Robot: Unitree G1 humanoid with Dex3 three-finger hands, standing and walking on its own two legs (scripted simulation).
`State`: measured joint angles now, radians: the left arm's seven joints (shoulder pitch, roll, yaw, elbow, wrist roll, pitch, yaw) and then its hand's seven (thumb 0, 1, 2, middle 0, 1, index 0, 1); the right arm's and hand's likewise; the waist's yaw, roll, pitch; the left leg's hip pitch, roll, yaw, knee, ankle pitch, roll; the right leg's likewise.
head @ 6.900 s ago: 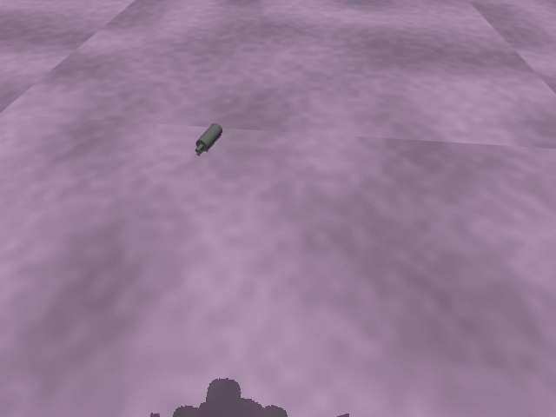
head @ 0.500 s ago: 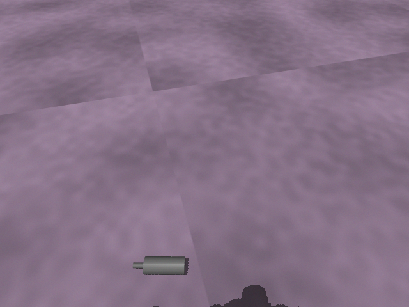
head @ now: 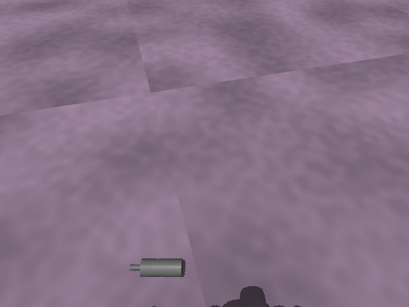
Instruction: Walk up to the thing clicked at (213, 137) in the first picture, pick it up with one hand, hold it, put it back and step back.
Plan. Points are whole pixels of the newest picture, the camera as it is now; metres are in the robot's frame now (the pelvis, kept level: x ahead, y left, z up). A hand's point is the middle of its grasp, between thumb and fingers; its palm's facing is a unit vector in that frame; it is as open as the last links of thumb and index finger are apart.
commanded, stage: stand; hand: left
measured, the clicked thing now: (156, 267) +0.43 +0.22 -0.74
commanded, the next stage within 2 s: none
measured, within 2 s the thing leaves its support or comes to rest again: neither
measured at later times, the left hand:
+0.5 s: hand out of the picture +0.06 +0.24 -0.16, palm faces -0.02 -0.94 -0.34, open 7.4 cm
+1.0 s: hand out of the picture +0.08 +0.24 -0.16, palm faces -0.02 -0.94 -0.34, open 7.4 cm
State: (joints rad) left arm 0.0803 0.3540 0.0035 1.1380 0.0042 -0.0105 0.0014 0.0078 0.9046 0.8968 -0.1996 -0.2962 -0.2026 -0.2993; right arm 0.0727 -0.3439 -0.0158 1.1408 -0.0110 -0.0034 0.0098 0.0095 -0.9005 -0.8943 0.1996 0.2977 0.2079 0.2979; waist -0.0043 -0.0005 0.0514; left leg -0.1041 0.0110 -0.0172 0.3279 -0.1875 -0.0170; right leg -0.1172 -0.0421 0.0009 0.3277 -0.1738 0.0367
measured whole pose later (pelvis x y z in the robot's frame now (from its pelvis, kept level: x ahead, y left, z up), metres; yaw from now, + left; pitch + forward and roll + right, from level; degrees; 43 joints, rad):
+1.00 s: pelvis +0.00 -0.01 +0.00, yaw +0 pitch -2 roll +0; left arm 0.10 0.35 0.00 1.14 0.00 -0.01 -0.01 0.01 0.90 0.90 -0.20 -0.30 -0.20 -0.30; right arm 0.10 -0.35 0.00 1.14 -0.01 0.00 0.01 0.01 -0.90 -0.89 0.20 0.30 0.21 0.30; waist 0.00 0.00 0.05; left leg -0.10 0.03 -0.03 0.32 -0.19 -0.04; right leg -0.11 -0.02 -0.01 0.31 -0.17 0.02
